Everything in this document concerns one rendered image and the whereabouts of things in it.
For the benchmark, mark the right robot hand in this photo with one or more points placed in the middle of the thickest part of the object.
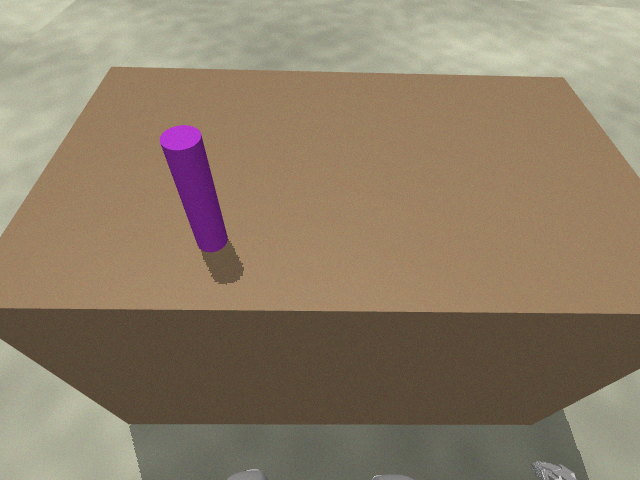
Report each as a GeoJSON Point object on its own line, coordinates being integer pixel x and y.
{"type": "Point", "coordinates": [548, 471]}

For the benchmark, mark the can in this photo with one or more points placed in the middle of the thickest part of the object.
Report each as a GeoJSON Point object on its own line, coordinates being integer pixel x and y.
{"type": "Point", "coordinates": [185, 153]}

